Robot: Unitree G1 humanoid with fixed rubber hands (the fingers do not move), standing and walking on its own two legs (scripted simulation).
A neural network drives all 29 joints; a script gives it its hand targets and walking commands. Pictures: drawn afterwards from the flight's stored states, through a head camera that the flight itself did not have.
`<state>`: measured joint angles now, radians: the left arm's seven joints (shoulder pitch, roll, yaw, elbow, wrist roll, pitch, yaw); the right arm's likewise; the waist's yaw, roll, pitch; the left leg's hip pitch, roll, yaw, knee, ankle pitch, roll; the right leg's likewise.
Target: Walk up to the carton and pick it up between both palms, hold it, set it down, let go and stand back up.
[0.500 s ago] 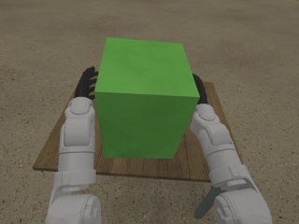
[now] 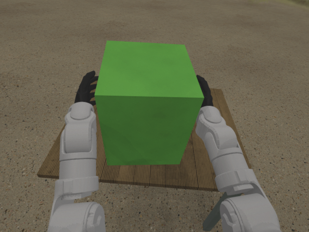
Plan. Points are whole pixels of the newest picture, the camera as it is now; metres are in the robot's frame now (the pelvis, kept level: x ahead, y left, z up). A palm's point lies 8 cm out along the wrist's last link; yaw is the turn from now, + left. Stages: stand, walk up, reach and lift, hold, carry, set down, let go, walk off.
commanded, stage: hold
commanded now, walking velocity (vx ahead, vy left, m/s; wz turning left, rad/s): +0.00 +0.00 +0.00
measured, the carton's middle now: (145, 106) +0.39 +0.01 +0.15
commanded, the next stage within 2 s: none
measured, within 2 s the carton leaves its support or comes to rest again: neither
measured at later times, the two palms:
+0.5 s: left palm (87, 102) +0.36 +0.15 +0.19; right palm (205, 106) +0.36 -0.14 +0.18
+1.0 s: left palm (91, 103) +0.37 +0.14 +0.18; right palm (206, 108) +0.36 -0.15 +0.17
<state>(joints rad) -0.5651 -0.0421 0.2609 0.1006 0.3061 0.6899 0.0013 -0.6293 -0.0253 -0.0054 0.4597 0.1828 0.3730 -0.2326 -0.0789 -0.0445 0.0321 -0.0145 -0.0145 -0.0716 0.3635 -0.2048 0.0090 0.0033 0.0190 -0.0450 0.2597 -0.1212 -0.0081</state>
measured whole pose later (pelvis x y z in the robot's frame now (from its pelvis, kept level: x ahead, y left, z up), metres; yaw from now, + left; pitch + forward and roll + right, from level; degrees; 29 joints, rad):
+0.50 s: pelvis +0.00 +0.00 +0.00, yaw +0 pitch -8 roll -1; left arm -0.61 -0.05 0.28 0.16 0.32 0.67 0.00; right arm -0.66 -0.03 -0.02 0.52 0.17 0.34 -0.22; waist -0.08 -0.04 0.03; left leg -0.02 -0.01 -0.06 0.36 -0.20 0.01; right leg -0.01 0.02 -0.04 0.26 -0.11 -0.01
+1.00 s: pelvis +0.00 +0.00 +0.00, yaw +0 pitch -7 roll -1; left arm -0.59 -0.03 0.24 0.15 0.31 0.65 0.01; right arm -0.64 -0.04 -0.01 0.50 0.16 0.32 -0.22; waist -0.08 -0.05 0.04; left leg -0.04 -0.01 -0.06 0.36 -0.20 0.01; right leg -0.03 0.02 -0.04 0.26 -0.12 -0.01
